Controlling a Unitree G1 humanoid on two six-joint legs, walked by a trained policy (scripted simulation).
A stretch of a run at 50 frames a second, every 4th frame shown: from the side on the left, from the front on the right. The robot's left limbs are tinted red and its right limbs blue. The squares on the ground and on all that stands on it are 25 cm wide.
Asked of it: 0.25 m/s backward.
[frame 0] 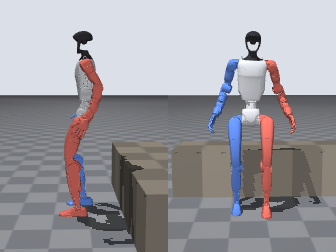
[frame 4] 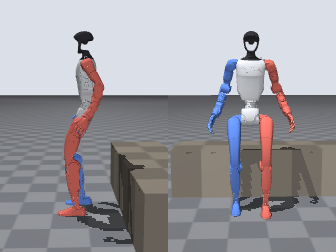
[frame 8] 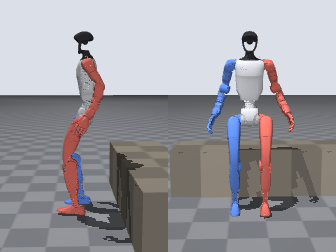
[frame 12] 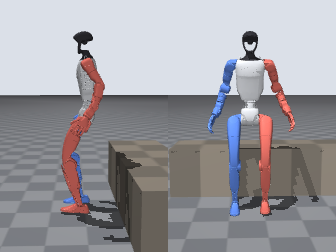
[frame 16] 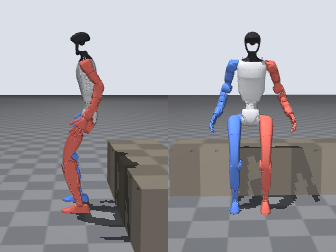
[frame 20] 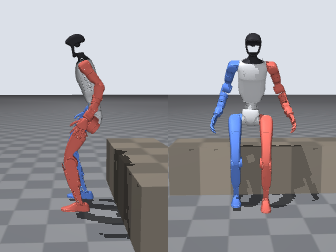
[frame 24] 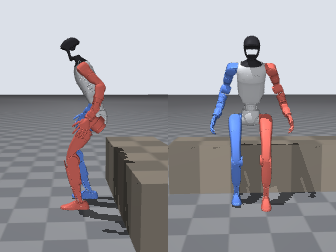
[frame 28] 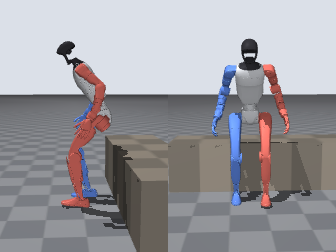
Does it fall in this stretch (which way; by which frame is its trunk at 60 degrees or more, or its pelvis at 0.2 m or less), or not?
no
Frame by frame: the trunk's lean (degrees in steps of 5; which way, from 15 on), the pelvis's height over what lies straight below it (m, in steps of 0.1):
0: 5, 0.8
4: 5, 0.8
8: 5, 0.8
12: 5, 0.8
16: 10, 0.8
20: 20 forward, 0.7
24: 25 forward, 0.7
28: 35 forward, 0.7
